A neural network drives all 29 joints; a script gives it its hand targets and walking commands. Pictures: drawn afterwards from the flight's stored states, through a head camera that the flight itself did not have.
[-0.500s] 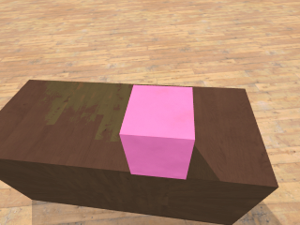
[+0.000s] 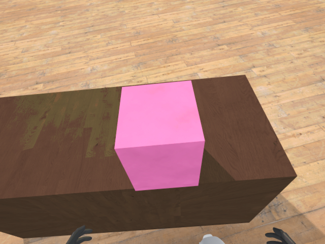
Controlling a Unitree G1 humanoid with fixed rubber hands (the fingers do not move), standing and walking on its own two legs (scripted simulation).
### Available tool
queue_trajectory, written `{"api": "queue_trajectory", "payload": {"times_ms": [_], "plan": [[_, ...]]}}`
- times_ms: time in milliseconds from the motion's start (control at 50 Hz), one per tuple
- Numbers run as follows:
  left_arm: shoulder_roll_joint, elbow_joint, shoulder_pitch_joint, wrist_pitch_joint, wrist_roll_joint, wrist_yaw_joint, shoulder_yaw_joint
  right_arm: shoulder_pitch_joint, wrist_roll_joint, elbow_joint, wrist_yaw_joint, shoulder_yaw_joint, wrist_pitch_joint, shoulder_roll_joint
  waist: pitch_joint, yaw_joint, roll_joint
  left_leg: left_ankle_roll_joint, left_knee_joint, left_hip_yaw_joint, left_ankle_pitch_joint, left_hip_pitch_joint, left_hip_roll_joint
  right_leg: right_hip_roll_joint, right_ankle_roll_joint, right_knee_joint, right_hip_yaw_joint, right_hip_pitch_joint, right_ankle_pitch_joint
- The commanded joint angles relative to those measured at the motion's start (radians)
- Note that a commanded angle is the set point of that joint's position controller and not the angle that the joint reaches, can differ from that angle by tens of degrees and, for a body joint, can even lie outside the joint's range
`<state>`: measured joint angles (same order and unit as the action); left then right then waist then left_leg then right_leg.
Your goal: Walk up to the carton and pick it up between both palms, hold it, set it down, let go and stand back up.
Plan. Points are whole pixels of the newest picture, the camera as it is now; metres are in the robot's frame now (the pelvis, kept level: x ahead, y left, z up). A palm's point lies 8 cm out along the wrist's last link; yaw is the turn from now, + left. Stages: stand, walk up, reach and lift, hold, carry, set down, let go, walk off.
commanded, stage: walk up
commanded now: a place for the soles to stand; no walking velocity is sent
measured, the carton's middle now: (161, 138) +0.43 +0.03 -0.02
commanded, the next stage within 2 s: none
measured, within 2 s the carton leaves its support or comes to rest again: neither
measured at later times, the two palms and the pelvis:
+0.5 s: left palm (79, 242) +0.17 +0.25 -0.09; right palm out of the picture -0.03 -0.22 -0.10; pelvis +0.00 +0.04 +0.02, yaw -7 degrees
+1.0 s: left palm out of the picture +0.12 +0.30 -0.09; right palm out of the picture +0.04 -0.20 -0.06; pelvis -0.01 +0.06 +0.04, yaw -6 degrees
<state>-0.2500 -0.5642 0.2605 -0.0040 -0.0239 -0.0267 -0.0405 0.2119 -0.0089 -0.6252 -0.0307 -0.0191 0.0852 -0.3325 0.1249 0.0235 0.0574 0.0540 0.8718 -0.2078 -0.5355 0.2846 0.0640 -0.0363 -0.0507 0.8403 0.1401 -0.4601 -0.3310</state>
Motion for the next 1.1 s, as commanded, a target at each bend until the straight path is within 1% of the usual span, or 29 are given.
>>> {"api": "queue_trajectory", "payload": {"times_ms": [0, 40, 60, 80, 100, 120, 140, 160, 200, 220, 300, 340, 380, 400, 440, 460, 480, 500, 540, 580, 600, 620, 640, 660, 720, 760, 840, 960, 1080], "plan": [[-0.282, 0.112, 0.05, 0.014, -0.009, -0.018, -0.092, 0.046, -0.001, 0.13, 0.0, -0.047, -0.014, -0.119, -0.166, -0.028, -0.283, -0.025, 0.004, 0.145, -0.027, 0.073, -0.04, 0.26, 0.289, -0.365, 0.499, 0.083, 0.185], [-0.275, 0.096, 0.025, 0.006, -0.02, -0.025, -0.084, 0.065, -0.008, 0.122, 0.001, -0.048, -0.025, -0.093, -0.152, -0.016, -0.281, -0.022, -0.047, 0.179, -0.034, 0.054, -0.032, 0.262, 0.281, -0.351, 0.483, 0.047, 0.215], [-0.264, 0.103, -0.019, -0.002, -0.02, -0.024, -0.077, 0.114, -0.006, 0.115, 0.001, -0.05, -0.039, -0.084, -0.151, 0.018, -0.286, -0.012, -0.179, 0.205, 0.045, -0.014, -0.003, 0.22, 0.229, -0.282, 0.4, 0.008, 0.221], [-0.234, 0.116, -0.053, -0.004, -0.011, -0.02, -0.063, 0.153, -0.01, 0.099, 0.002, -0.056, -0.056, -0.114, -0.169, 0.044, -0.173, -0.002, -0.34, 0.283, 0.134, -0.122, 0.064, 0.143, 0.151, -0.171, 0.26, -0.086, 0.202], [-0.164, 0.125, -0.077, -0.005, -0.003, -0.019, -0.047, 0.181, -0.018, 0.082, 0.009, -0.079, -0.068, -0.187, -0.165, 0.073, 0.038, 0.024, -0.532, 0.47, 0.242, -0.214, 0.239, -0.021, 0.056, 0.084, 0.01, -0.227, 0.002], [-0.145, 0.121, -0.071, -0.01, -0.009, -0.031, -0.045, 0.156, -0.02, 0.075, 0.016, -0.089, -0.07, -0.221, -0.114, 0.068, 0.06, 0.065, -0.551, 0.566, 0.447, -0.183, 0.358, -0.031, 0.01, 0.206, -0.05, -0.282, -0.247], [-0.15, 0.1, -0.049, -0.016, -0.013, -0.04, -0.053, 0.155, -0.03, 0.085, 0.024, -0.083, -0.071, -0.203, -0.126, 0.062, 0.0, 0.111, -0.532, 0.613, 0.509, -0.175, 0.427, 0.01, 0.002, 0.286, -0.037, -0.274, -0.288], [-0.159, 0.081, -0.046, -0.017, -0.01, -0.045, -0.059, 0.145, -0.029, 0.084, 0.03, -0.07, -0.069, -0.178, -0.085, 0.054, -0.053, 0.095, -0.496, 0.54, 0.636, -0.184, 0.409, 0.025, 0.006, 0.298, -0.032, -0.264, -0.277], [-0.122, 0.064, -0.049, -0.004, 0.0, -0.04, -0.041, 0.136, -0.021, 0.084, 0.046, -0.054, -0.061, -0.141, -0.081, 0.043, -0.03, 0.028, -0.378, 0.295, 1.083, -0.289, 0.289, 0.03, 0.027, 0.238, -0.066, -0.268, -0.224], [-0.095, 0.071, -0.093, 0.0, -0.009, -0.029, -0.029, 0.192, -0.017, 0.062, 0.053, -0.054, -0.063, -0.132, -0.1, 0.055, -0.039, -0.015, -0.36, 0.269, 1.154, -0.333, 0.267, 0.028, 0.031, 0.191, -0.079, -0.265, -0.201], [-0.069, 0.046, -0.094, -0.011, -0.005, -0.006, -0.024, 0.19, -0.012, 0.045, 0.062, -0.053, -0.062, -0.146, -0.126, 0.034, 0.024, -0.01, -0.43, 0.275, 0.9, -0.228, 0.273, 0.059, 0.035, 0.002, -0.119, -0.064, -0.08], [-0.067, 0.018, -0.08, -0.014, -0.003, 0.003, -0.018, 0.144, -0.004, 0.047, 0.063, -0.041, -0.06, -0.14, -0.121, -0.005, 0.053, -0.043, -0.42, 0.208, 0.889, -0.182, 0.271, 0.052, 0.049, -0.128, -0.131, 0.042, -0.014], [-0.095, -0.012, -0.043, -0.004, -0.012, 0.007, -0.029, 0.156, 0.017, 0.053, 0.06, -0.031, -0.058, -0.128, -0.131, -0.041, 0.026, -0.104, -0.322, 0.153, 0.912, -0.094, 0.233, 0.063, 0.085, -0.315, -0.117, 0.226, 0.249], [-0.132, -0.037, -0.016, -0.002, -0.021, 0.008, -0.041, 0.176, 0.026, 0.06, 0.055, -0.022, -0.066, -0.109, -0.177, -0.054, 0.015, -0.14, -0.266, 0.135, 0.903, 0.005, 0.218, 0.105, 0.124, -0.304, -0.045, 0.368, 0.356], [-0.226, -0.062, 0.039, -0.005, 0.0, 0.0, -0.07, 0.212, 0.03, 0.056, 0.051, -0.022, -0.058, -0.089, -0.239, -0.094, -0.11, -0.213, -0.046, 0.121, 0.46, 0.085, 0.032, 0.29, 0.316, -0.291, 0.251, 0.401, 0.342], [-0.222, -0.072, 0.005, -0.009, 0.011, -0.004, -0.068, 0.224, 0.018, 0.063, 0.053, -0.031, -0.05, -0.101, -0.219, -0.089, -0.178, -0.209, -0.027, 0.176, 0.16, 0.055, 0.014, 0.353, 0.378, -0.346, 0.34, 0.29, 0.259], [-0.204, -0.071, -0.039, -0.01, 0.01, -0.011, -0.057, 0.217, 0.006, 0.063, 0.049, -0.038, -0.045, -0.102, -0.166, -0.084, -0.197, -0.185, -0.005, 0.232, -0.031, 0.056, 0.028, 0.388, 0.392, -0.386, 0.372, 0.205, 0.168], [-0.173, -0.067, -0.065, -0.014, 0.001, -0.017, -0.041, 0.21, 0.0, 0.067, 0.044, -0.04, -0.047, -0.098, -0.144, -0.09, -0.162, -0.153, -0.004, 0.246, -0.133, 0.051, 0.008, 0.362, 0.375, -0.424, 0.31, 0.174, 0.144], [-0.179, -0.068, -0.121, -0.013, -0.004, -0.025, -0.036, 0.281, -0.003, 0.057, 0.031, -0.037, -0.064, -0.057, -0.14, -0.039, -0.217, -0.101, -0.088, 0.209, -0.105, 0.064, -0.004, 0.32, 0.306, -0.449, 0.188, 0.179, 0.043], [-0.142, -0.056, -0.229, -0.023, 0.002, -0.007, -0.019, 0.369, 0.003, 0.032, 0.026, -0.039, -0.1, -0.033, -0.136, 0.039, -0.159, -0.075, -0.432, 0.229, 0.239, -0.074, 0.012, 0.194, 0.176, -0.314, 0.041, 0.123, 0.111], [-0.101, -0.057, -0.224, -0.023, 0.003, 0.01, -0.012, 0.379, -0.003, 0.032, 0.03, -0.064, -0.122, -0.095, -0.169, 0.043, -0.048, -0.051, -0.506, 0.375, 0.385, -0.124, 0.118, 0.103, 0.103, -0.167, -0.061, 0.083, 0.146], [-0.081, -0.052, -0.167, -0.022, 0.014, 0.017, -0.007, 0.277, -0.003, 0.042, 0.034, -0.082, -0.119, -0.158, -0.09, -0.012, 0.03, 0.021, -0.534, 0.476, 0.298, -0.033, 0.197, 0.043, 0.059, -0.143, -0.133, 0.047, 0.052], [-0.101, -0.083, -0.146, -0.028, 0.014, 0.019, -0.015, 0.206, -0.009, 0.059, 0.034, -0.082, -0.115, -0.164, -0.036, -0.013, 0.059, 0.061, -0.579, 0.531, 0.127, 0.131, 0.231, 0.08, 0.058, -0.156, -0.121, 0.135, -0.036], [-0.116, -0.092, -0.163, -0.028, 0.008, 0.024, -0.025, 0.177, -0.004, 0.066, 0.03, -0.071, -0.113, -0.136, 0.033, -0.025, 0.034, 0.055, -0.601, 0.52, 0.066, 0.22, 0.22, 0.085, 0.062, -0.19, -0.106, 0.203, -0.028], [-0.096, -0.127, -0.176, -0.007, 0.016, 0.042, -0.019, 0.211, 0.019, 0.065, 0.034, -0.046, -0.126, -0.099, 0.023, -0.016, -0.003, -0.064, -0.572, 0.37, 0.396, 0.111, 0.137, 0.091, 0.067, -0.288, -0.095, 0.215, 0.169], [-0.099, -0.138, -0.175, -0.002, 0.007, 0.042, -0.013, 0.211, 0.02, 0.065, 0.033, -0.054, -0.13, -0.108, -0.019, -0.011, 0.042, -0.074, -0.553, 0.363, 0.47, 0.061, 0.141, 0.101, 0.064, -0.304, -0.108, 0.237, 0.19], [-0.111, -0.162, -0.16, -0.001, 0.009, 0.037, -0.007, 0.218, 0.015, 0.056, 0.037, -0.045, -0.122, -0.091, -0.108, -0.011, 0.013, -0.053, -0.512, 0.321, 0.545, -0.065, 0.12, 0.112, 0.07, -0.348, -0.097, 0.245, 0.241], [-0.113, -0.197, -0.123, -0.003, 0.015, 0.04, -0.002, 0.187, 0.016, 0.054, 0.033, -0.039, -0.116, -0.09, -0.062, -0.027, 0.001, -0.031, -0.578, 0.315, 0.223, 0.042, 0.101, 0.123, 0.07, -0.384, -0.098, 0.285, 0.179], [-0.119, -0.209, -0.091, 0.011, 0.015, 0.039, -0.005, 0.184, 0.013, 0.042, 0.028, -0.04, -0.125, -0.085, -0.143, -0.023, -0.031, -0.014, -0.524, 0.298, 0.307, -0.034, 0.078, 0.136, 0.082, -0.388, -0.088, 0.297, 0.213]]}}
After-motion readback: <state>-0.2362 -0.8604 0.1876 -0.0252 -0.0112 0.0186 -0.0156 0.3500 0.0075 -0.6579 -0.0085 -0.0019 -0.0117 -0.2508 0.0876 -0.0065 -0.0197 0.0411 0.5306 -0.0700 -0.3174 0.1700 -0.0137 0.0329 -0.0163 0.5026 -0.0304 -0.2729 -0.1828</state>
